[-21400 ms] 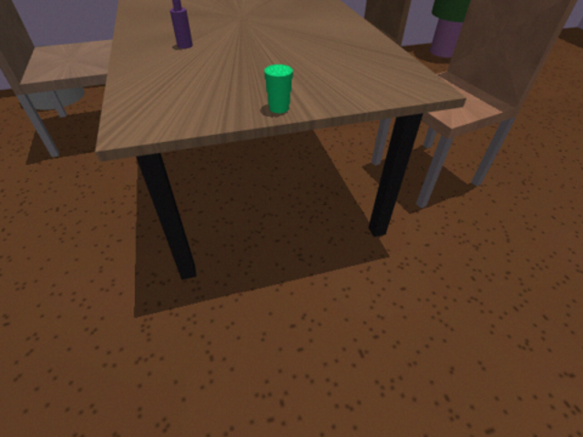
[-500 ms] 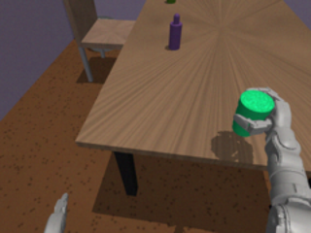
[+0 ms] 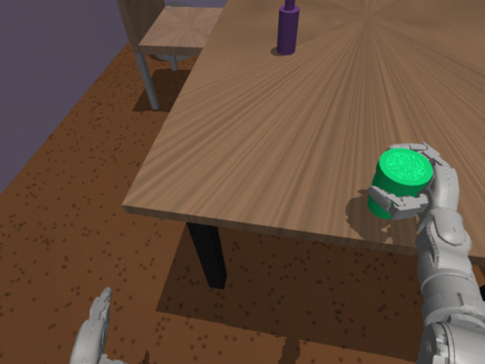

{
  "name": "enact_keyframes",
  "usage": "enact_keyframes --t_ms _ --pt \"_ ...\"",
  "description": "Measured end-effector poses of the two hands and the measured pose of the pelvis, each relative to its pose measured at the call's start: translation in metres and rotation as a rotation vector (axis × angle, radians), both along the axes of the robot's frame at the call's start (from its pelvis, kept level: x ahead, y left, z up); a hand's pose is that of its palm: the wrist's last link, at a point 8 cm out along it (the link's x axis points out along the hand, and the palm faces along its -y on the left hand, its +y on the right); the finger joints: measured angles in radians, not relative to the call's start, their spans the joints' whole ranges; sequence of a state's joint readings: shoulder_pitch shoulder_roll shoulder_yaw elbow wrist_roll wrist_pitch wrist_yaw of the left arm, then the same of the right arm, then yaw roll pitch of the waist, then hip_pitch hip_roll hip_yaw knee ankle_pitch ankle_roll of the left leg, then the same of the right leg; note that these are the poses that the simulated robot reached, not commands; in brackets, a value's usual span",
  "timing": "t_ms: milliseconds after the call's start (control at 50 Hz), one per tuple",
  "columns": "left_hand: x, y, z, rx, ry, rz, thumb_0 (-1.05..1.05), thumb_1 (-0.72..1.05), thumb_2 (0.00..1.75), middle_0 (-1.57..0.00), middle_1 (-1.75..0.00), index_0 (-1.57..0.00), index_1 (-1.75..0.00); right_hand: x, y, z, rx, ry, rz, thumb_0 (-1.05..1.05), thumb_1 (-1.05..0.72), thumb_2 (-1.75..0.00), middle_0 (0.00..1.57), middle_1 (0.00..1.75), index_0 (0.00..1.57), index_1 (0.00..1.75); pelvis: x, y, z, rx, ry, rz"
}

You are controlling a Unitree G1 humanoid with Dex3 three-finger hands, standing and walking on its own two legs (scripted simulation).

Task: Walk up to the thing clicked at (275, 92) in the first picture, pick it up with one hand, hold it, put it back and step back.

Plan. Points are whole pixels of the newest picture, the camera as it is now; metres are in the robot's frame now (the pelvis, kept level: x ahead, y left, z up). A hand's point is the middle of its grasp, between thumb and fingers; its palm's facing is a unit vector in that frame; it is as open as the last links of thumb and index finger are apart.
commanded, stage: lower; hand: right
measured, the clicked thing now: (393, 187) +0.43 -0.21 +0.05
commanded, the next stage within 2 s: loosen in 0.40 s
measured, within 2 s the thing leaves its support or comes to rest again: rests again in 0.32 s
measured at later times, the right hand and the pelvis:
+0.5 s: hand (393, 185) +0.43 -0.22 +0.05, palm faces +0.17 +0.99 +0.03, open 10.2 cm; pelvis -0.01 +0.00 -0.02, yaw +0 degrees
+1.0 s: hand (390, 189) +0.44 -0.21 +0.04, palm faces +0.17 +0.98 +0.03, open 12.7 cm; pelvis +0.00 +0.00 -0.03, yaw +0 degrees
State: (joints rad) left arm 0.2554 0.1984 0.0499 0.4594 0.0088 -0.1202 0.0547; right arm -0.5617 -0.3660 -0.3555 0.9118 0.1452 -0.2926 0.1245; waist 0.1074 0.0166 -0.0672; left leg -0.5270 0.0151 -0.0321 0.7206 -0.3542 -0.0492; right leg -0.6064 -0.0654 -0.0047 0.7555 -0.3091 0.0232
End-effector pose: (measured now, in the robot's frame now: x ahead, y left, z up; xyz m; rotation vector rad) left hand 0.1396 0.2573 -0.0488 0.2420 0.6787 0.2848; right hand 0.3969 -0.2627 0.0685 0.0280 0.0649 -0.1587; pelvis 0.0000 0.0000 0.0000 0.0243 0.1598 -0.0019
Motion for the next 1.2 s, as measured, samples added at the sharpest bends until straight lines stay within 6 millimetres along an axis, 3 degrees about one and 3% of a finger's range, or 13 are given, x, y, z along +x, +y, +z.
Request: enact_keyframes --t_ms 260,620,900,1020,1200 --pt "-0.007 -0.001 -0.001 0.02 -0.012 -0.014 -0.01 -0.53 0.06 -0.06 -0.05 -0.06 -0.05 0.002 0.0 -0.018 -0.006 -0.005 -0.008 0.0 0.44 -1.13 0.75 1.06 0.71 1.06 -0.006 -0.001 -0.01 0.003 0.032 0.001" --pt "-0.004 -0.002 0.003 0.044 -0.053 -0.053 -0.01 -0.52 0.05 -0.06 -0.05 -0.06 -0.05 0.008 -0.003 -0.019 0.002 -0.058 -0.01 0.0 0.42 -1.1 0.76 1.03 0.72 1.03 -0.008 -0.001 -0.023 0.004 0.07 -0.004" --pt "-0.012 0.004 0.001 0.052 -0.028 -0.044 -0.01 -0.51 0.04 -0.06 -0.05 -0.07 -0.05 0.01 -0.002 -0.032 -0.001 -0.026 -0.012 -0.01 0.38 -0.55 0.82 0.72 0.79 0.69 -0.009 0.0 -0.03 0.003 0.085 -0.002" --pt "-0.008 0.002 0.001 0.048 -0.027 -0.042 -0.01 -0.52 0.05 -0.06 -0.05 -0.06 -0.05 0.009 -0.002 -0.032 -0.001 -0.027 -0.018 -0.01 0.43 -0.34 0.68 0.52 0.68 0.52 -0.004 0.0 -0.029 0.004 0.086 -0.005" --pt "0.003 0.001 0.002 0.043 -0.034 -0.043 -0.01 -0.53 0.06 -0.06 -0.05 -0.06 -0.05 0.012 -0.003 -0.028 -0.004 -0.034 -0.022 -0.01 0.5 -0.14 0.38 0.26 0.38 0.26 0.003 0.0 -0.028 0.003 0.085 -0.007"
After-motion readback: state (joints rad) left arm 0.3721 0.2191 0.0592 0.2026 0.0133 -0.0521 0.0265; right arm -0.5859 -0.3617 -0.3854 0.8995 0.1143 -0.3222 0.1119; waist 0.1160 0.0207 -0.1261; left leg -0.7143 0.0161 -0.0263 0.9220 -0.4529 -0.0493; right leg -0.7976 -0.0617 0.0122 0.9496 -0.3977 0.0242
